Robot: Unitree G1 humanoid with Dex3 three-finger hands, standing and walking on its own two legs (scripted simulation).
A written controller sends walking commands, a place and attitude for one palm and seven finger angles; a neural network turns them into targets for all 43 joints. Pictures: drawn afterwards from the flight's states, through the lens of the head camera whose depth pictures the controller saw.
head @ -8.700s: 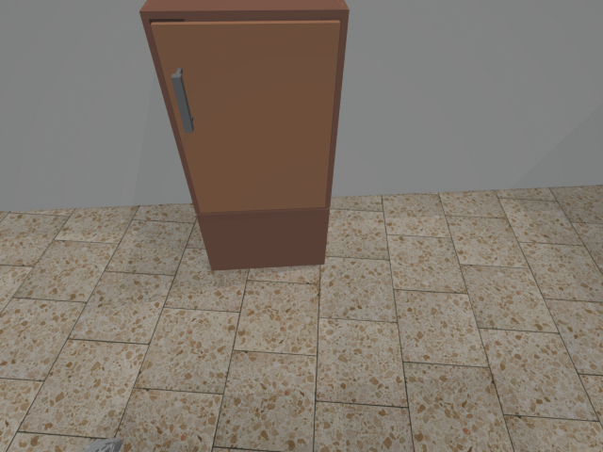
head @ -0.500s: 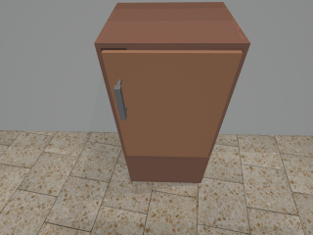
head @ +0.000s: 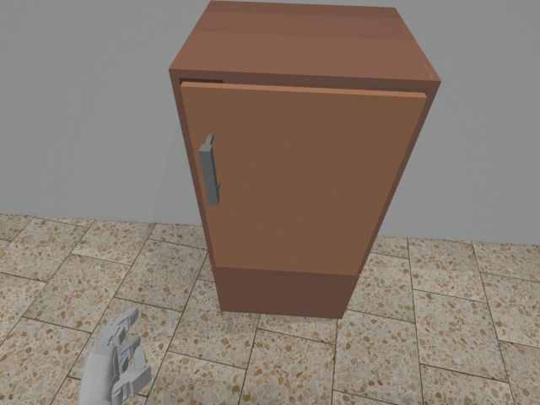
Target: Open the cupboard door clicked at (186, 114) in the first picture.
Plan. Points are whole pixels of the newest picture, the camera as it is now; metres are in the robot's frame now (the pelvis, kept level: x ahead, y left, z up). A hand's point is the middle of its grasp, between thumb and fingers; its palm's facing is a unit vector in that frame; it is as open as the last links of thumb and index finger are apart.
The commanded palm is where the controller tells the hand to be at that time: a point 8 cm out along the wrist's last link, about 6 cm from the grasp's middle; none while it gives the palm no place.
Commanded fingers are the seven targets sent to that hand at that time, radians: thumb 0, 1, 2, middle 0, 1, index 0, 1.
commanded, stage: raise the hand with hooked fingers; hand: left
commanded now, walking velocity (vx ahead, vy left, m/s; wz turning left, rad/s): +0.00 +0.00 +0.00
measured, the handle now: (212, 170) +0.55 +0.14 +0.03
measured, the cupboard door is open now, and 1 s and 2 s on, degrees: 0 0 0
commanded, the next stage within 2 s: move the hooked fingers beside the handle in 1.94 s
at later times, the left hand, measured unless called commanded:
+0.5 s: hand (145, 364) +0.19 +0.18 -0.01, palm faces -0.04 -0.99 -0.11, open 10.0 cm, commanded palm +0.16 +0.25 -0.02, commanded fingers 0.00 0.11 0.56 -0.26 -0.81 -0.26 -0.81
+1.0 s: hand (105, 325) +0.23 +0.25 +0.01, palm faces -0.02 -1.00 -0.04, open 12.9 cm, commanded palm +0.21 +0.30 +0.02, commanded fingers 0.00 -0.48 0.31 -0.30 -1.18 -0.30 -1.18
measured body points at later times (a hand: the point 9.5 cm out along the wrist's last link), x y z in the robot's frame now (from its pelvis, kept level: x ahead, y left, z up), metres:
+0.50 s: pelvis -0.04 -0.04 -0.08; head +0.01 -0.04 +0.37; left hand +0.18 +0.24 +0.00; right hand +0.17 -0.26 -0.15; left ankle +0.03 +0.08 -0.73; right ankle -0.03 -0.12 -0.73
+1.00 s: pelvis -0.02 +0.01 -0.05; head +0.03 +0.04 +0.40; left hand +0.22 +0.30 +0.01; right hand +0.15 -0.24 -0.11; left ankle +0.03 +0.08 -0.73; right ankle -0.03 -0.12 -0.73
